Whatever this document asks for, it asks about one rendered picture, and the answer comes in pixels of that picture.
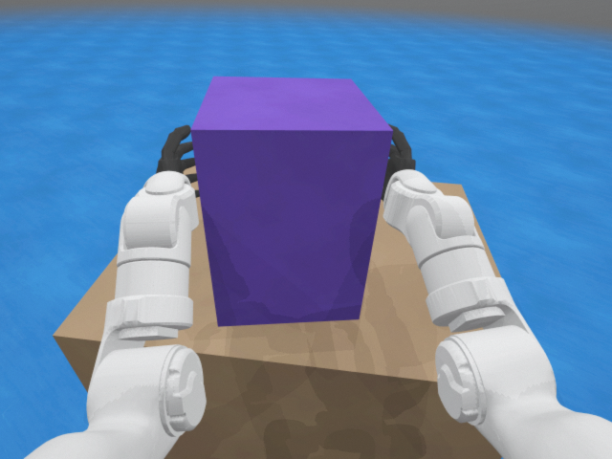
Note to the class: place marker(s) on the right robot forearm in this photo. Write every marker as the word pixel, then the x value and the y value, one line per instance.
pixel 463 292

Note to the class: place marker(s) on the carton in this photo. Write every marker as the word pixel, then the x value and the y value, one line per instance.
pixel 290 173

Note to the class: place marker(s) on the robot left upper arm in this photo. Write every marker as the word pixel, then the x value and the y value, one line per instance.
pixel 141 401

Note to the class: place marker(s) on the left robot forearm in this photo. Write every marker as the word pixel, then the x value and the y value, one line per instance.
pixel 154 256

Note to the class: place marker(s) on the right robot hand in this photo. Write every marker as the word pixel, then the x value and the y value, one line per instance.
pixel 400 156

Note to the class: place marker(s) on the robot right upper arm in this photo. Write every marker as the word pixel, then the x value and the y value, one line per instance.
pixel 499 381

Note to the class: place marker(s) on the pedestal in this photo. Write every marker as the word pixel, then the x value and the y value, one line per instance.
pixel 344 389

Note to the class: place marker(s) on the left robot hand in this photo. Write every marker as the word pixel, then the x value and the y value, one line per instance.
pixel 173 151

